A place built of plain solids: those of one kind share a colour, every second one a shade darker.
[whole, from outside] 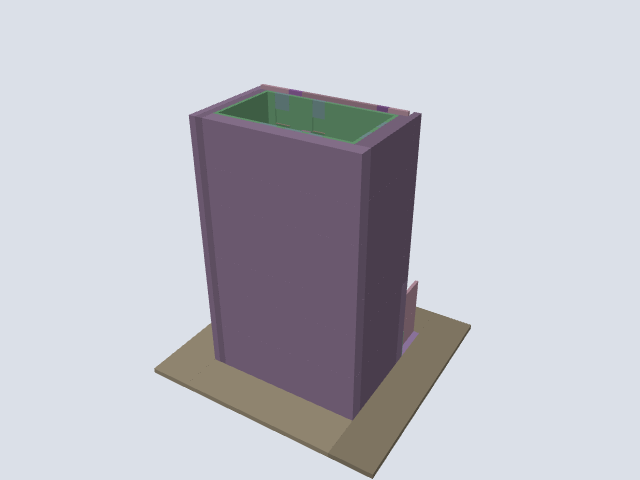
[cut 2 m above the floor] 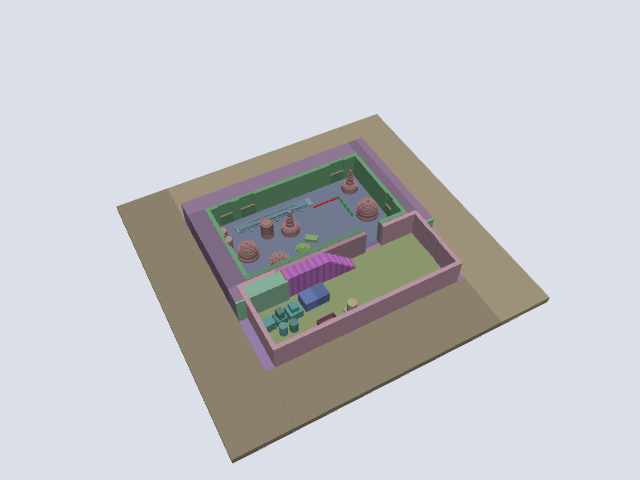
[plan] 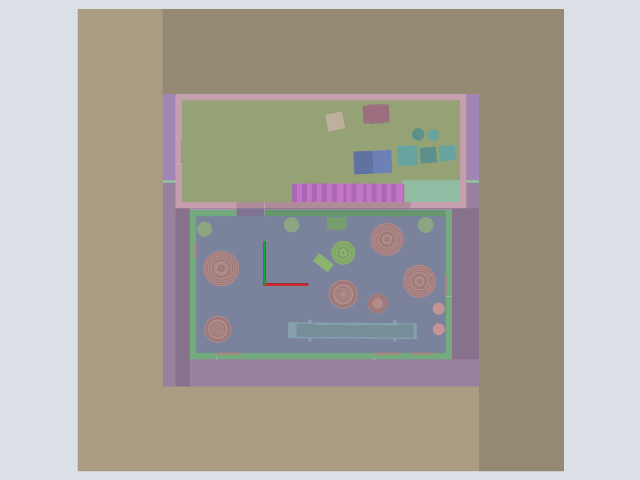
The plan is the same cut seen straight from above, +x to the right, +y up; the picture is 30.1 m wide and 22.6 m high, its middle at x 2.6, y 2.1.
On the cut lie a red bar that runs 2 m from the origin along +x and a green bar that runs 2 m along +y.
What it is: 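A harbour's pilots' and signal tower of tall halls, each with a gallery across one end; two of its long stairs turn on winders round a masonry block, nothing at the outer side of one of them; a gallery's edge bare for a stretch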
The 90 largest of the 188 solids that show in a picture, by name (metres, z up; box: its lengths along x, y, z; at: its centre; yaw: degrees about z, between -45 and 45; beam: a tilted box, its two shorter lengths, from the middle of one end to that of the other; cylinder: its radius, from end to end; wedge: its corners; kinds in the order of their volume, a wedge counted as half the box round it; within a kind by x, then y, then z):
{
 "wall_fill_1": {"box": [0.6, 9.59, 4.9], "at": [-4.5, 0.0, 2.1]},
 "wall_fill_2": {"box": [0.6, 9.59, 4.28], "at": [-4.5, 0.0, 6.69]},
 "wall_fill_3": {"box": [0.6, 9.59, 3.01], "at": [-4.5, 0.0, 10.34]},
 "wall_fill_4": {"box": [0.6, 9.59, 5.16], "at": [-4.5, 0.0, 14.42]},
 "wall_fill_5": {"box": [0.6, 9.59, 3.09], "at": [-4.5, 0.0, 18.55]},
 "wall_fill_6": {"box": [0.6, 9.59, 3.9], "at": [-4.5, 0.0, 22.04]},
 "wall_fill_7": {"box": [0.68, 8.39, 4.9], "at": [-3.87, -0.6, 2.1]},
 "wall_fill_8": {"box": [0.68, 8.39, 4.28], "at": [-3.87, -0.6, 6.69]},
 "wall_fill_9": {"box": [0.68, 8.39, 3.01], "at": [-3.87, -0.6, 10.34]},
 "wall_fill_10": {"box": [0.68, 8.39, 5.16], "at": [-3.87, -0.6, 14.42]},
 "wall_fill_11": {"box": [0.68, 8.39, 3.09], "at": [-3.87, -0.6, 18.55]},
 "wall_fill_12": {"box": [0.68, 8.39, 3.9], "at": [-3.87, -0.6, 22.04]},
 "wall_fill_13": {"box": [2.2, 0.08, 4.9], "at": [-2.43, 3.55, 2.1]},
 "wall_fill_14": {"box": [12.34, 0.08, 3.9], "at": [2.64, 3.55, 22.04]},
 "wall_fill_15": {"box": [13.62, 1.28, 4.9], "at": [3.28, -4.16, 2.1]},
 "wall_fill_16": {"box": [13.62, 1.28, 4.28], "at": [3.28, -4.16, 6.69]},
 "wall_fill_17": {"box": [13.62, 1.28, 3.01], "at": [3.28, -4.16, 10.34]},
 "wall_fill_18": {"box": [13.62, 1.28, 5.16], "at": [3.28, -4.16, 14.42]},
 "wall_fill_19": {"box": [13.62, 1.28, 3.09], "at": [3.28, -4.16, 18.55]},
 "wall_fill_20": {"box": [13.62, 1.28, 3.9], "at": [3.28, -4.16, 22.04]},
 "wall_fill_21": {"box": [8.82, 0.08, 4.9], "at": [4.4, 3.55, 2.1]},
 "wall_fill_22": {"box": [1.28, 7.11, 4.9], "at": [9.45, 0.04, 2.1]},
 "wall_fill_23": {"box": [1.28, 7.11, 4.28], "at": [9.45, 0.04, 6.69]},
 "wall_fill_24": {"box": [1.28, 7.11, 3.01], "at": [9.45, 0.04, 10.34]},
 "wall_fill_25": {"box": [1.28, 7.11, 5.16], "at": [9.45, 0.04, 14.42]},
 "wall_fill_26": {"box": [1.28, 7.11, 3.09], "at": [9.45, 0.04, 18.55]},
 "wall_fill_27": {"box": [1.28, 7.11, 3.9], "at": [9.45, 0.04, 22.04]},
 "wall_fill_28": {"box": [0.6, 1.2, 4.9], "at": [9.79, 4.19, 2.1]},
 "wall_fill_29": {"box": [0.6, 1.2, 4.28], "at": [9.79, 4.19, 6.69]},
 "wall_fill_30": {"box": [0.6, 1.2, 3.01], "at": [9.79, 4.19, 10.34]},
 "wall_fill_31": {"box": [0.6, 1.2, 5.16], "at": [9.79, 4.19, 14.42]},
 "wall_fill_32": {"box": [0.6, 1.2, 3.09], "at": [9.79, 4.19, 18.55]},
 "wall_fill_33": {"box": [0.6, 1.2, 3.9], "at": [9.79, 4.19, 22.04]},
 "ground_garden_1": {"box": [4.0, 21.77, 0.5], "at": [-6.8, 2.09, -0.27]},
 "ground_garden_2": {"box": [14.89, 4.0, 0.5], "at": [2.64, -6.79, -0.27]},
 "ground_garden_3": {"box": [14.89, 4.0, 0.5], "at": [2.64, 10.98, -0.27]},
 "ground_garden_4": {"box": [4.0, 21.77, 0.5], "at": [12.09, 2.09, -0.27]},
 "wall_yard_1": {"box": [0.3, 2.09, 2.88], "at": [-4.05, 4.64, 1.29]},
 "wall_yard_2": {"box": [0.3, 2.24, 2.88], "at": [-4.05, 7.86, 1.29]},
 "wall_yard_3": {"box": [2.87, 0.3, 24.49], "at": [-2.77, 3.74, 12.09]},
 "wall_yard_4": {"box": [13.69, 0.3, 2.96], "at": [2.64, 8.83, 1.33]},
 "wall_yard_5": {"box": [6.87, 0.3, 24.49], "at": [3.43, 3.74, 12.09]},
 "wall_yard_6": {"box": [0.94, 0.3, 5.05], "at": [7.33, 3.74, 2.37]},
 "wall_yard_7": {"box": [1.68, 0.3, 24.49], "at": [8.65, 3.74, 12.09]},
 "wall_yard_8": {"box": [0.3, 5.39, 3.05], "at": [9.34, 6.28, 1.37]},
 "wall_yard_9": {"box": [0.3, 5.09, 3.14], "at": [9.34, 6.43, 4.47]},
 "wall_1": {"box": [0.3, 4.79, 4.9], "at": [-3.38, -1.12, 2.1]},
 "wall_2": {"box": [0.3, 7.04, 3.9], "at": [-3.38, 0.0, 22.04]},
 "wall_3": {"box": [0.3, 1.51, 4.9], "at": [-3.38, 2.76, 2.1]},
 "wall_4": {"box": [1.05, 0.3, 3.9], "at": [-3.01, 3.37, 22.04]},
 "wall_5": {"box": [1.26, 0.3, 4.9], "at": [-2.9, -3.37, 2.1]},
 "wall_6": {"box": [2.2, 0.3, 4.9], "at": [-2.43, 3.37, 2.1]},
 "wall_7": {"box": [4.38, 0.3, 3.9], "at": [-1.34, -3.37, 22.04]},
 "wall_8": {"box": [2.29, 0.3, 3.9], "at": [0.08, 3.37, 22.04]},
 "wall_9": {"box": [6.3, 0.3, 4.9], "at": [2.02, -3.37, 2.1]},
 "wall_10": {"box": [8.82, 0.3, 4.9], "at": [4.4, 3.37, 2.1]},
 "wall_11": {"box": [6.41, 0.3, 3.9], "at": [5.61, 3.37, 22.04]},
 "wall_12": {"box": [0.62, 0.3, 4.9], "at": [6.61, -3.37, 2.1]},
 "wall_13": {"box": [2.57, 0.3, 3.9], "at": [7.53, -3.37, 22.04]},
 "wall_14": {"box": [0.92, 0.3, 4.9], "at": [8.36, -3.37, 2.1]},
 "wall_15": {"box": [0.3, 2.98, 4.9], "at": [8.66, -2.03, 2.1]},
 "wall_16": {"box": [0.3, 3.11, 4.9], "at": [8.66, 1.96, 2.1]},
 "floor_1": {"box": [11.75, 6.44, 0.35], "at": [2.64, 0.0, -0.18]},
 "floor_yard_1": {"box": [13.1, 4.79, 0.35], "at": [2.64, 6.28, -0.18]},
 "wall_over_yard_1": {"box": [1.33, 0.3, 21.84], "at": [-0.67, 3.74, 13.42]},
 "wall_over_yard_2": {"box": [0.94, 0.3, 16.94], "at": [7.33, 3.74, 15.87]},
 "wall_pier_out_1": {"box": [2.74, 0.16, 4.95], "at": [7.82, 4.84, 2.42]},
 "wall_pier_out_2": {"box": [2.62, 0.86, 4.7], "at": [7.88, 4.32, 2.3]},
 "step_1": {"box": [0.32, 0.87, 2.18], "at": [3.54, 4.32, 1.04]},
 "step_2": {"box": [0.32, 0.87, 2.39], "at": [3.78, 4.32, 1.15]},
 "step_3": {"box": [0.32, 0.87, 2.61], "at": [4.01, 4.32, 1.25]},
 "step_4": {"box": [0.32, 0.87, 2.82], "at": [4.25, 4.32, 1.36]},
 "step_5": {"box": [0.32, 0.87, 3.03], "at": [4.48, 4.32, 1.47]},
 "step_6": {"box": [0.32, 0.87, 3.25], "at": [4.71, 4.32, 1.57]},
 "step_7": {"box": [0.32, 0.87, 3.46], "at": [4.95, 4.32, 1.68]},
 "step_8": {"box": [0.32, 0.87, 3.67], "at": [5.18, 4.32, 1.79]},
 "step_9": {"box": [0.32, 0.87, 3.88], "at": [5.41, 4.32, 1.89]},
 "step_10": {"box": [0.32, 0.87, 4.1], "at": [5.65, 4.32, 2.0]},
 "step_11": {"box": [0.32, 0.87, 4.31], "at": [5.88, 4.32, 2.1]},
 "step_12": {"box": [0.32, 0.87, 4.52], "at": [6.12, 4.32, 2.21]},
 "step_13": {"box": [0.32, 0.86, 4.74], "at": [6.35, 4.32, 2.32]},
 "floor_quay_1": {"box": [0.6, 5.09, 0.5], "at": [-4.5, 6.43, -0.27]},
 "floor_quay_2": {"box": [0.6, 5.09, 0.5], "at": [9.79, 6.43, -0.27]},
 "store_buoy_1": {"cylinder": 0.63, "from": [-2.21, -2.1, -0.02], "to": [-2.21, -2.1, 0.47]},
 "store_buoy_2": {"cylinder": 0.84, "from": [-2.05, 0.76, -0.02], "to": [-2.05, 0.76, 0.29]},
 "store_buoy_3": {"cylinder": 0.79, "from": [-2.05, 0.76, 0.29], "to": [-2.05, 0.76, 0.59]},
 "store_buoy_4": {"cylinder": 0.68, "from": [3.69, -0.45, -0.02], "to": [3.69, -0.45, 0.52]},
 "coal_bunker_yard_1": {"box": [0.9, 1.08, 0.87], "at": [4.64, 5.74, 0.41], "yaw": 2.4},
 "coal_bunker_yard_2": {"box": [0.9, 1.08, 0.87], "at": [5.53, 5.78, 0.41], "yaw": 2.4},
 "case_stack_yard_1": {"box": [0.95, 0.93, 0.66], "at": [6.72, 6.07, 0.31], "yaw": 3.8}
}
